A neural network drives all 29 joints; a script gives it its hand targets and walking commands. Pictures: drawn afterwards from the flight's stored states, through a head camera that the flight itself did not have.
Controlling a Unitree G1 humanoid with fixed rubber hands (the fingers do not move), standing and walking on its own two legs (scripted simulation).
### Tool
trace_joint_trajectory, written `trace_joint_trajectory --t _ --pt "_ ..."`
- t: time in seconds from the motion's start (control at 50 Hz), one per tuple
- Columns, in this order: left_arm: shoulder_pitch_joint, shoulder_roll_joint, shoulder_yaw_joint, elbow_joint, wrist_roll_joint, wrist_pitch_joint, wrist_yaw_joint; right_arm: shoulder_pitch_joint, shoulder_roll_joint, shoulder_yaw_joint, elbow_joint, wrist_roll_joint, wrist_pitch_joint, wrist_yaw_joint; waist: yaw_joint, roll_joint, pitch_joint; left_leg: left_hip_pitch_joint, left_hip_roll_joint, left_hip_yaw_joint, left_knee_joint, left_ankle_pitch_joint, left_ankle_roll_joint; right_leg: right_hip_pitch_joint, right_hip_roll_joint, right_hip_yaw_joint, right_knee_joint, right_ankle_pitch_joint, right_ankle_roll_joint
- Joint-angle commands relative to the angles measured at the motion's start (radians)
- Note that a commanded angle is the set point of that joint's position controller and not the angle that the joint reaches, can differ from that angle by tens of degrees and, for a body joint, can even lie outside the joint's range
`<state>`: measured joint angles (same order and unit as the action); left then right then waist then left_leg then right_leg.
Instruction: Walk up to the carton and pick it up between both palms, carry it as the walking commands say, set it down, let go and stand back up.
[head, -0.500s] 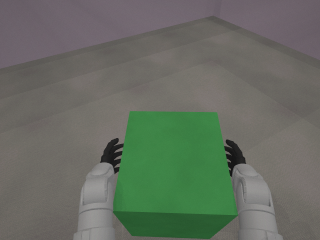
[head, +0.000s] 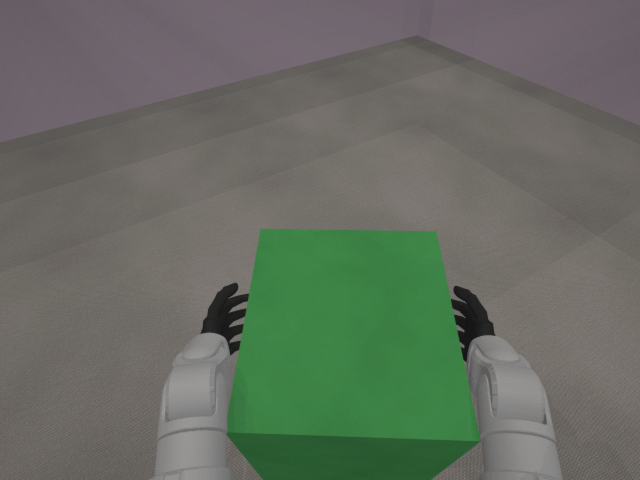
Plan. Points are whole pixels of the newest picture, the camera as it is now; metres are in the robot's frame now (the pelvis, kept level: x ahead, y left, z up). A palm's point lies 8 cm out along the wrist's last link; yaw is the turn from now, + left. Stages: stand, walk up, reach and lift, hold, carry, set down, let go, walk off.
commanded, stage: hold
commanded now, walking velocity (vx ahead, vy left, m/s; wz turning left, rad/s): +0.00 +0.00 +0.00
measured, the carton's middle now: (344, 364) +0.28 +0.00 -0.04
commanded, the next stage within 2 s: carry in 0.46 s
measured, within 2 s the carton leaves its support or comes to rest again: neither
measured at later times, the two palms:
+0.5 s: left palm (216, 341) +0.27 +0.17 +0.04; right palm (478, 344) +0.27 -0.17 +0.04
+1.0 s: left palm (198, 417) +0.17 +0.16 +0.05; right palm (506, 431) +0.17 -0.16 +0.04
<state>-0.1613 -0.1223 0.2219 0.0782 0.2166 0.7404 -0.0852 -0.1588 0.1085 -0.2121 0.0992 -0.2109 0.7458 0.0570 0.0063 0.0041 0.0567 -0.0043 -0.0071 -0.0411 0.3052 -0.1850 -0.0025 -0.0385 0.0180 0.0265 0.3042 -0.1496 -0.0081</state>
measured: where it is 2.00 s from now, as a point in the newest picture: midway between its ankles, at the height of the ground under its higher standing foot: outside the picture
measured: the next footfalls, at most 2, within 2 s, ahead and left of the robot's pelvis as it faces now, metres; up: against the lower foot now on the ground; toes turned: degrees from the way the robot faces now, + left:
left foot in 1.16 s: -0.11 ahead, +0.12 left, +0.00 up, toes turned +4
right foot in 1.52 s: -0.23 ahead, -0.09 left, +0.00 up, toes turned -7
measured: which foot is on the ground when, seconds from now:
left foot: down 0.00-0.94, up 0.96-1.00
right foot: down 0.00-1.00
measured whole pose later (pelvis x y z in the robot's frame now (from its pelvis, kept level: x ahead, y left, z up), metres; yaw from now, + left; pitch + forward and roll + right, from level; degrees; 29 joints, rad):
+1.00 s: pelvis -0.09 +0.01 -0.03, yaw -1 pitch +1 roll +0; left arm -0.13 -0.11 0.18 -0.28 0.05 1.10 0.05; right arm -0.12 0.07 -0.14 -0.29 -0.06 1.14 -0.06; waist 0.00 0.01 -0.08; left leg -0.55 -0.01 0.03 0.94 -0.43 0.01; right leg -0.51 -0.02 -0.01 0.63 -0.14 -0.01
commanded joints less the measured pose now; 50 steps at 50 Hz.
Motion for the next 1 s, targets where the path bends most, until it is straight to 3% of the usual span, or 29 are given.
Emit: trace_joint_trajectory --t 0.0,0.42,0.44,0.46,0.54,0.62,0.66,0.74,0.82,0.88,0.9,0.92,0.94,0.96,0.98 --pt "-0.417 -0.695 -0.537 -0.049 -0.159 -0.008 -0.119 -0.466 0.704 0.550 -0.106 0.180 -0.026 0.150 0.000 -0.001 -0.222 -0.035 -0.078 -0.022 -0.045 0.163 0.005 0.108 0.075 0.029 -0.015 0.165 0.009" --pt "-0.452 -0.712 -0.522 -0.022 -0.155 -0.009 -0.131 -0.495 0.735 0.539 -0.080 0.172 -0.024 0.156 0.004 -0.006 -0.216 -0.047 -0.080 -0.014 -0.046 0.114 0.009 0.097 0.070 0.030 -0.015 0.118 0.012" --pt "-0.525 -0.747 -0.570 -0.026 -0.194 -0.006 -0.147 -0.578 0.756 0.582 -0.111 0.207 -0.023 0.158 -0.012 -0.006 -0.318 -0.161 0.102 -0.013 0.100 -0.009 0.016 -0.082 -0.168 0.056 0.055 -0.005 -0.007" --pt "-0.499 -0.768 -0.573 -0.031 -0.203 -0.004 -0.143 -0.563 0.763 0.593 -0.114 0.218 -0.021 0.157 -0.013 -0.010 -0.350 -0.152 0.113 -0.043 0.144 0.044 0.021 -0.115 -0.176 0.088 0.072 0.035 -0.016" --pt "-0.465 -0.770 -0.626 -0.103 -0.260 0.044 -0.124 -0.554 0.756 0.657 -0.164 0.275 0.042 0.148 -0.004 -0.030 -0.386 -0.228 0.127 -0.037 0.269 0.248 0.035 -0.170 -0.181 0.069 0.193 0.309 -0.027" --pt "-0.424 -0.761 -0.696 -0.182 -0.337 0.142 -0.112 -0.492 0.752 0.703 -0.236 0.335 0.140 0.130 0.001 -0.033 -0.453 -0.261 0.132 -0.043 0.344 0.316 0.060 -0.194 -0.181 0.085 0.281 0.425 -0.042" --pt "-0.434 -0.760 -0.724 -0.231 -0.375 0.194 -0.108 -0.493 0.750 0.720 -0.286 0.364 0.193 0.125 -0.003 -0.007 -0.462 -0.273 0.145 -0.060 0.346 0.326 0.074 -0.232 -0.170 0.087 0.314 0.371 -0.045" --pt "-0.438 -0.772 -0.769 -0.349 -0.450 0.302 -0.099 -0.499 0.726 0.750 -0.425 0.427 0.291 0.106 -0.006 0.079 -0.440 -0.297 0.207 -0.141 0.255 0.300 0.124 -0.334 -0.095 0.039 0.381 0.073 -0.028" --pt "-0.423 -0.760 -0.787 -0.426 -0.490 0.383 -0.103 -0.472 0.732 0.773 -0.481 0.441 0.369 0.097 0.000 0.145 -0.371 -0.435 0.266 -0.197 0.134 0.095 0.166 -0.333 -0.024 -0.039 0.455 -0.205 -0.015" --pt "-0.430 -0.768 -0.782 -0.447 -0.510 0.418 -0.110 -0.477 0.739 0.777 -0.512 0.441 0.403 0.094 0.006 0.108 -0.355 -0.539 0.203 -0.119 0.142 -0.169 0.110 -0.256 -0.045 -0.018 0.344 -0.158 -0.038" --pt "-0.428 -0.764 -0.776 -0.448 -0.510 0.427 -0.111 -0.480 0.742 0.778 -0.520 0.443 0.412 0.095 0.008 0.029 -0.342 -0.582 0.146 -0.062 0.214 -0.260 0.074 -0.241 -0.107 0.072 0.233 -0.175 -0.059" --pt "-0.413 -0.759 -0.768 -0.446 -0.504 0.434 -0.111 -0.485 0.749 0.782 -0.531 0.448 0.420 0.098 0.010 -0.151 -0.336 -0.600 0.029 0.059 0.443 -0.280 0.029 -0.270 -0.257 0.270 0.046 -0.247 -0.106" --pt "-0.372 -0.772 -0.760 -0.428 -0.492 0.441 -0.110 -0.490 0.744 0.779 -0.524 0.453 0.428 0.104 0.010 -0.250 -0.356 -0.509 -0.032 0.125 0.763 -0.337 0.008 -0.377 -0.404 0.401 -0.087 -0.230 -0.164" --pt "-0.367 -0.778 -0.757 -0.428 -0.472 0.446 -0.105 -0.495 0.764 0.780 -0.508 0.465 0.434 0.115 0.001 -0.226 -0.351 -0.438 0.000 0.098 0.851 -0.331 0.011 -0.446 -0.413 0.355 -0.107 -0.188 -0.183" --pt "-0.393 -0.776 -0.763 -0.458 -0.467 0.448 -0.103 -0.522 0.780 0.794 -0.528 0.488 0.434 0.122 -0.007 -0.191 -0.347 -0.406 0.019 0.083 0.842 -0.304 0.020 -0.469 -0.374 0.270 -0.092 -0.155 -0.163"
